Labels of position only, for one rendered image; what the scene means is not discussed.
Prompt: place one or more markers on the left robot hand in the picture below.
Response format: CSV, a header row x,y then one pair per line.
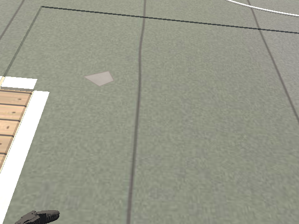
x,y
40,217

